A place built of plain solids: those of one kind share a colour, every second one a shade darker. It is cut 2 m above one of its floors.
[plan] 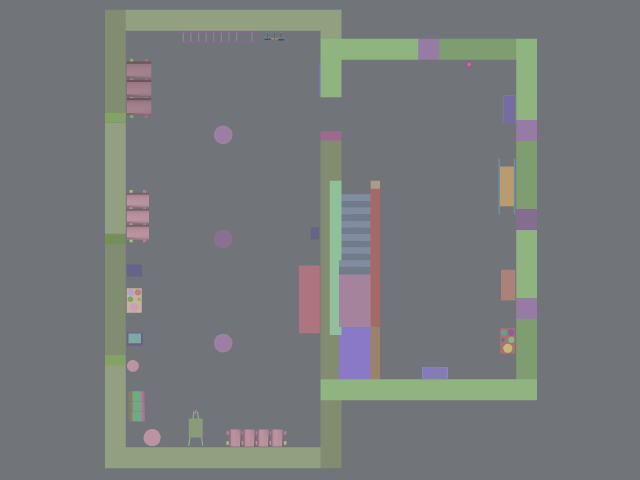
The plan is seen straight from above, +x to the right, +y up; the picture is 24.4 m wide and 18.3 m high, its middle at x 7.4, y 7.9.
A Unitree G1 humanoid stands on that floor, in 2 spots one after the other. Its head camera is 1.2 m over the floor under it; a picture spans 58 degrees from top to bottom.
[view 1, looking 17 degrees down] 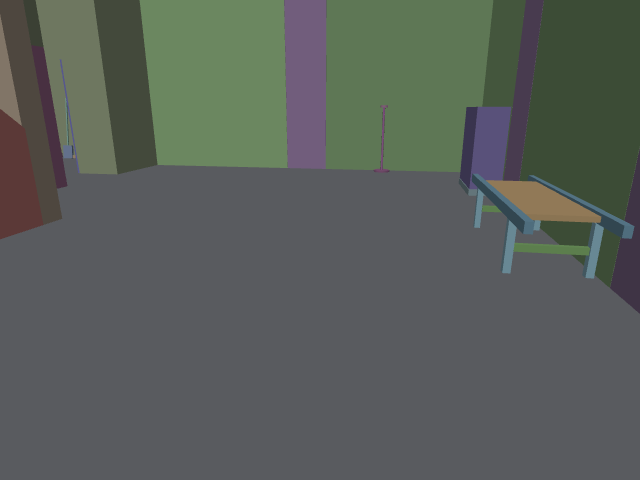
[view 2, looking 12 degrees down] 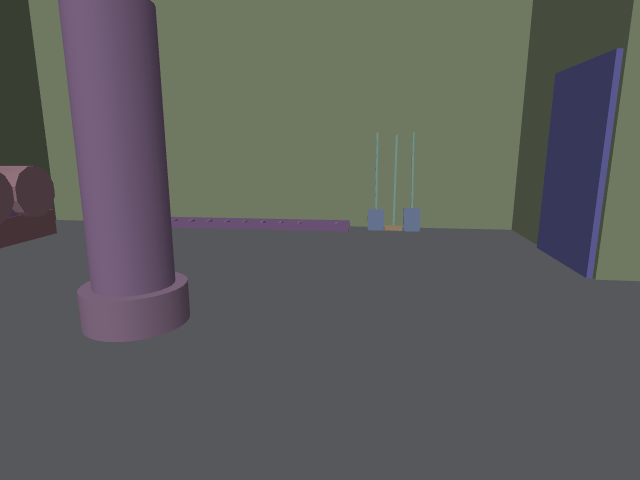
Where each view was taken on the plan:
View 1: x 13.38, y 5.99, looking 100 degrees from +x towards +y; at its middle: ground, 4.10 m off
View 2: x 5.35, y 9.20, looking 97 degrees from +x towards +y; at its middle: ground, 5.77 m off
